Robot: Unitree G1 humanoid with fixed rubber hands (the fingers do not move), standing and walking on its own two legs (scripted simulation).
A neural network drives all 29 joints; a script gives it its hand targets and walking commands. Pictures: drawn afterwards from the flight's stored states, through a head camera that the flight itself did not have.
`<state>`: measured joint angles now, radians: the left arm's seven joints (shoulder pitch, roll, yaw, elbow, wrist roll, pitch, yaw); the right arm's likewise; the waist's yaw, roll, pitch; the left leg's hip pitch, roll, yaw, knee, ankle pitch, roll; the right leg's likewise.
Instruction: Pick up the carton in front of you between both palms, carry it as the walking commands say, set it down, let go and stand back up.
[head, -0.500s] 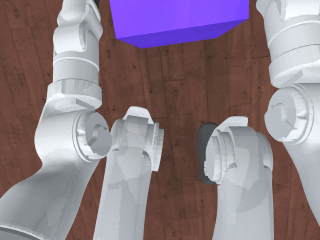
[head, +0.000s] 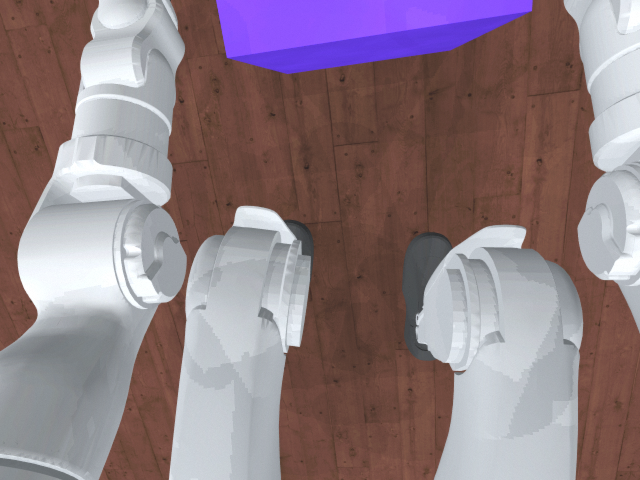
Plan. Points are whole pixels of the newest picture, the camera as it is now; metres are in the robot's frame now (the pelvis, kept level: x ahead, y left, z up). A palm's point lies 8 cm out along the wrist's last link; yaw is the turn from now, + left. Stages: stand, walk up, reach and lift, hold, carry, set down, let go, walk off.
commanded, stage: set down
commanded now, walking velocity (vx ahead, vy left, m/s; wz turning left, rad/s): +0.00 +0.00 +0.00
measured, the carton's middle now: out of the picture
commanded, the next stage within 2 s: let go in 1.12 s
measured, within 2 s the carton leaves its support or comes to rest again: neither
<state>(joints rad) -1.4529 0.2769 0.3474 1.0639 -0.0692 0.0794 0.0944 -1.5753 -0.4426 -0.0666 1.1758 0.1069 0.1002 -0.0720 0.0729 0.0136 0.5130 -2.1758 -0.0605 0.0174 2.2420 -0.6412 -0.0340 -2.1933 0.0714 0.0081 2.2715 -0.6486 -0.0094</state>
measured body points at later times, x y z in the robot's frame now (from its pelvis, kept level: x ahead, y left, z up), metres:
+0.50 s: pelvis +0.00 +0.00 +0.08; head +0.34 +0.00 +0.36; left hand +0.55 +0.22 -0.04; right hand +0.60 -0.16 -0.03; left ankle +0.10 +0.12 -0.33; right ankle +0.09 -0.11 -0.33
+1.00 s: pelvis +0.02 +0.00 +0.21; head +0.35 -0.01 +0.52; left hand +0.55 +0.23 +0.11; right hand +0.61 -0.17 +0.11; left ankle +0.10 +0.12 -0.33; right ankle +0.09 -0.11 -0.33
